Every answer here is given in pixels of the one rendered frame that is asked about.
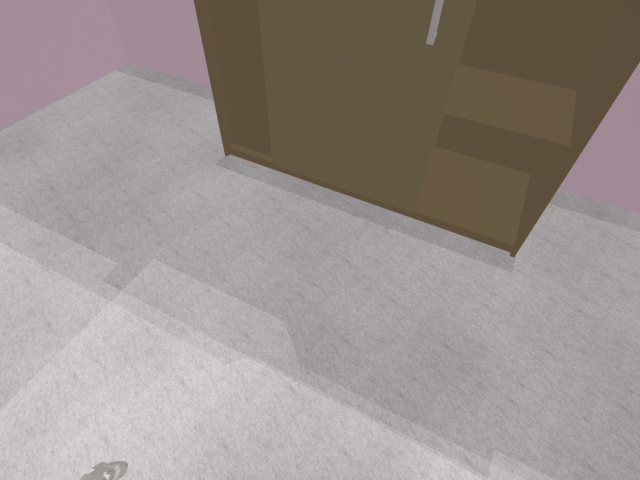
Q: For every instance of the wardrobe door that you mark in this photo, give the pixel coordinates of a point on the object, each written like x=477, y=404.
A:
x=237, y=37
x=355, y=96

